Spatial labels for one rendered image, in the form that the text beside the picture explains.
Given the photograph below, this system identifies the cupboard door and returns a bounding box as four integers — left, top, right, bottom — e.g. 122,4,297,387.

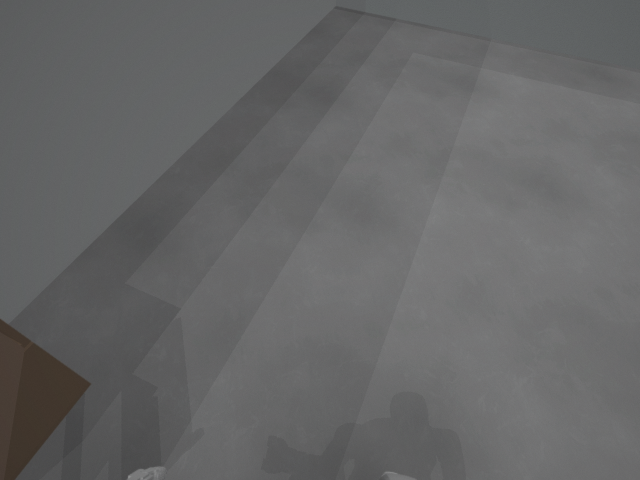
0,332,25,480

